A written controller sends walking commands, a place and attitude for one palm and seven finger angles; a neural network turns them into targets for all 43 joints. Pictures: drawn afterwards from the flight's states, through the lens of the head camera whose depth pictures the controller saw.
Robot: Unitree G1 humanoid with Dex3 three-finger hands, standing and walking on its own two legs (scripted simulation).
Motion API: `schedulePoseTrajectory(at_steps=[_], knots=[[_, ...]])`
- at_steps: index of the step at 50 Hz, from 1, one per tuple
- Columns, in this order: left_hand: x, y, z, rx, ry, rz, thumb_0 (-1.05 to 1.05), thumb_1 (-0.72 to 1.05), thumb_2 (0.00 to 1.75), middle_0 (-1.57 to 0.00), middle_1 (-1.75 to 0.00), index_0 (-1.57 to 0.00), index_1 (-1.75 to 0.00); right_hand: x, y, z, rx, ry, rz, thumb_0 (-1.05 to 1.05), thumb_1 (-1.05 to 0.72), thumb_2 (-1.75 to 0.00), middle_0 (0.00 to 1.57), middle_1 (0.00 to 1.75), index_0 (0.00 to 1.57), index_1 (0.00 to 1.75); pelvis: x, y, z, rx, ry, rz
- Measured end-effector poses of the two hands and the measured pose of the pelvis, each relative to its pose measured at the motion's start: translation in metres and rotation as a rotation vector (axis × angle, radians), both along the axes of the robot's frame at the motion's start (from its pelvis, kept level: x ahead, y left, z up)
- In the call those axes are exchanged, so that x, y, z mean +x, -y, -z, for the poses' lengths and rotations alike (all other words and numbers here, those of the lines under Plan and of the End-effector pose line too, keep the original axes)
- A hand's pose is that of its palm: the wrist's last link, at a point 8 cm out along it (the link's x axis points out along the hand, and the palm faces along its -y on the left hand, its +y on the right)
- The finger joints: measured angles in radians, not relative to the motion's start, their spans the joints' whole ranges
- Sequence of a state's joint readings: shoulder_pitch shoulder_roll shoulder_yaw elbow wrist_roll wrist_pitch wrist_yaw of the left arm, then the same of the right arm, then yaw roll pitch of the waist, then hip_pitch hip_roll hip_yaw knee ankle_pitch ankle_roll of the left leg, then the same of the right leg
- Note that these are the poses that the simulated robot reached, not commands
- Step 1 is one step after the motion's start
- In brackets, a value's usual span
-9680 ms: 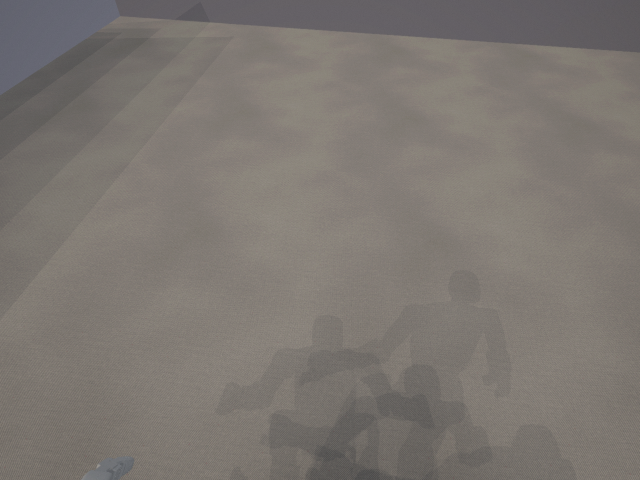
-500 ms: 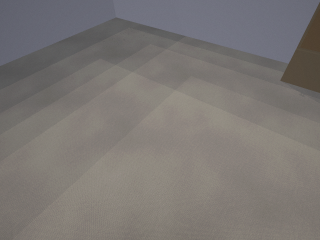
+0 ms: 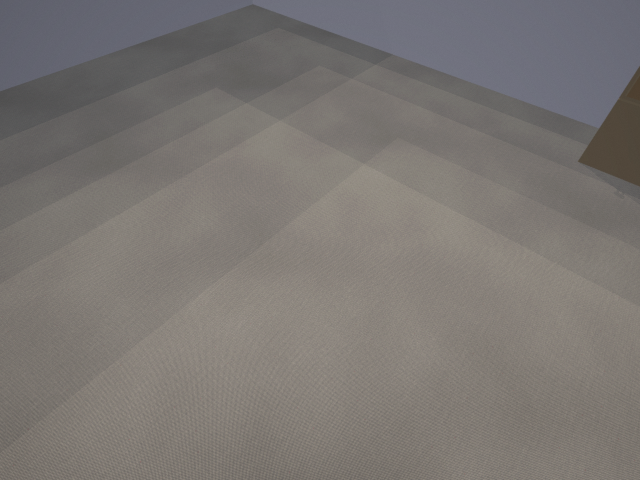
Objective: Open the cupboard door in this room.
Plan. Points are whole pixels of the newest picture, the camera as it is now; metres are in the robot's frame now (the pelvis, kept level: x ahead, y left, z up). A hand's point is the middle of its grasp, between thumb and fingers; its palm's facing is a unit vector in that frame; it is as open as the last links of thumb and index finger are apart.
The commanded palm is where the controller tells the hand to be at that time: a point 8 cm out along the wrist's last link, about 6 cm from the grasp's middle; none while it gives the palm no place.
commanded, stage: turn or walk to find it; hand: left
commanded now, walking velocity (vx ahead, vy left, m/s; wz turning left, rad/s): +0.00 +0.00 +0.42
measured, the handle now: out of the picture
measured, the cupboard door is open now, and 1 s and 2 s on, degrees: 0 0 0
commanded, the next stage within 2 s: none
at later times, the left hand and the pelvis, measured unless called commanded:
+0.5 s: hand out of the picture +0.03 +0.16 -0.14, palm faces +0.25 -0.92 -0.31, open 7.4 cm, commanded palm none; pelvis -0.02 -0.05 +0.00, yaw +13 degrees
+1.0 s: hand out of the picture -0.18 +0.14 -0.19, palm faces +0.50 -0.83 -0.23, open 7.4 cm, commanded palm none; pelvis -0.06 -0.03 -0.01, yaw +27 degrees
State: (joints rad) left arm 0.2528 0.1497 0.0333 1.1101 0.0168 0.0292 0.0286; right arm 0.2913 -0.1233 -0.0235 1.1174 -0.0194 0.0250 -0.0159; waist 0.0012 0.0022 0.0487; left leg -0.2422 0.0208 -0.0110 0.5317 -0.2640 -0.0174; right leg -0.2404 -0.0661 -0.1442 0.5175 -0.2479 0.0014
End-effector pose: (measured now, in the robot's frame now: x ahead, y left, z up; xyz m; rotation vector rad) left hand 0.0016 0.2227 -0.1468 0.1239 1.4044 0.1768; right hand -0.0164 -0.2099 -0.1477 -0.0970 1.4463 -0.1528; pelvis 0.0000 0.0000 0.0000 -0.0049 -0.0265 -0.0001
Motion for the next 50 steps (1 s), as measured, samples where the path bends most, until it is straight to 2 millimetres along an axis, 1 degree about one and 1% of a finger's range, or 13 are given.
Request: schedulePoseTrajectory(at_steps=[7, 12, 18, 20, 22, 25, 29, 33, 36, 40, 44, 48, 50], knots=[[-0.002, -0.021, 0.006, 0.018, 0.021, -0.040, 0.01, 0.91, 0.90, -0.20, -0.30, -0.20, -0.30, 0.028, 0.007, -0.002, -0.045, 0.066, -0.053, 0.01, -0.91, -0.90, 0.20, 0.30, 0.21, 0.30, -0.005, -0.009, 0.006, 0.000, -0.019, -0.035], [0.009, -0.027, -0.006, 0.062, 0.068, -0.053, 0.01, 0.91, 0.90, -0.20, -0.30, -0.20, -0.30, 0.046, 0.019, -0.007, -0.057, 0.111, -0.101, 0.01, -0.91, -0.90, 0.20, 0.30, 0.21, 0.30, -0.011, 0.000, 0.002, -0.001, -0.039, -0.087], [0.028, -0.013, -0.026, 0.118, 0.195, -0.084, 0.01, 0.91, 0.90, -0.20, -0.30, -0.20, -0.30, 0.064, 0.050, 0.002, -0.045, 0.132, -0.175, 0.01, -0.90, -0.90, 0.20, 0.30, 0.21, 0.30, -0.019, 0.024, 0.002, 0.010, -0.051, -0.156], [0.027, -0.005, -0.030, 0.141, 0.231, -0.092, 0.01, 0.91, 0.90, -0.20, -0.30, -0.20, -0.30, 0.072, 0.063, 0.009, -0.037, 0.144, -0.189, 0.01, -0.90, -0.90, 0.20, 0.30, 0.21, 0.30, -0.021, 0.034, 0.006, 0.013, -0.039, -0.175], [0.020, 0.004, -0.037, 0.153, 0.247, -0.107, 0.00, 0.91, 0.90, -0.20, -0.30, -0.20, -0.30, 0.080, 0.073, 0.009, -0.034, 0.152, -0.208, 0.01, -0.90, -0.90, 0.20, 0.30, 0.21, 0.30, -0.023, 0.042, 0.004, 0.025, -0.025, -0.206], [0.004, 0.016, -0.044, 0.158, 0.238, -0.145, 0.00, 0.91, 0.90, -0.20, -0.30, -0.20, -0.30, 0.094, 0.085, 0.003, -0.032, 0.162, -0.239, 0.01, -0.90, -0.90, 0.20, 0.30, 0.20, 0.30, -0.023, 0.051, -0.002, 0.051, -0.016, -0.235], [-0.021, 0.032, -0.044, 0.147, 0.195, -0.185, 0.00, 0.91, 0.90, -0.20, -0.30, -0.20, -0.30, 0.108, 0.093, -0.002, -0.030, 0.174, -0.280, 0.01, -0.91, -0.90, 0.20, 0.30, 0.20, 0.30, -0.024, 0.059, -0.007, 0.062, -0.015, -0.278], [-0.050, 0.045, -0.039, 0.127, 0.153, -0.245, 0.01, 0.91, 0.90, -0.20, -0.30, -0.20, -0.30, 0.116, 0.092, -0.003, -0.035, 0.143, -0.339, 0.01, -0.91, -0.90, 0.20, 0.30, 0.20, 0.30, -0.026, 0.063, -0.007, 0.057, -0.020, -0.322], [-0.077, 0.052, -0.033, 0.112, 0.107, -0.296, 0.01, 0.91, 0.90, -0.21, -0.30, -0.20, -0.30, 0.123, 0.084, -0.003, -0.038, 0.123, -0.389, 0.01, -0.91, -0.90, 0.20, 0.30, 0.20, 0.30, -0.029, 0.063, -0.006, 0.049, -0.025, -0.352], [-0.118, 0.059, -0.024, 0.085, 0.032, -0.360, 0.01, 0.91, 0.90, -0.21, -0.30, -0.20, -0.30, 0.137, 0.063, -0.005, -0.037, 0.131, -0.459, 0.01, -0.91, -0.90, 0.20, 0.30, 0.20, 0.30, -0.035, 0.059, -0.004, 0.036, -0.028, -0.386], [-0.160, 0.059, -0.014, 0.054, -0.038, -0.420, 0.01, 0.91, 0.90, -0.21, -0.30, -0.20, -0.30, 0.157, 0.030, -0.010, -0.031, 0.184, -0.531, 0.01, -0.91, -0.90, 0.20, 0.30, 0.20, 0.30, -0.044, 0.049, -0.001, 0.018, -0.028, -0.419], [-0.195, 0.049, 0.004, 0.025, -0.076, -0.482, 0.01, 0.91, 0.90, -0.21, -0.30, -0.20, -0.30, 0.173, -0.008, -0.017, -0.033, 0.270, -0.603, 0.01, -0.91, -0.90, 0.20, 0.30, 0.20, 0.30, -0.055, 0.033, 0.008, -0.009, -0.026, -0.462], [-0.206, 0.041, 0.010, 0.017, -0.087, -0.508, 0.01, 0.91, 0.90, -0.21, -0.30, -0.20, -0.30, 0.175, -0.024, -0.022, -0.032, 0.304, -0.633, 0.01, -0.91, -0.90, 0.20, 0.30, 0.20, 0.30, -0.060, 0.026, 0.010, -0.001, -0.021, -0.476]])
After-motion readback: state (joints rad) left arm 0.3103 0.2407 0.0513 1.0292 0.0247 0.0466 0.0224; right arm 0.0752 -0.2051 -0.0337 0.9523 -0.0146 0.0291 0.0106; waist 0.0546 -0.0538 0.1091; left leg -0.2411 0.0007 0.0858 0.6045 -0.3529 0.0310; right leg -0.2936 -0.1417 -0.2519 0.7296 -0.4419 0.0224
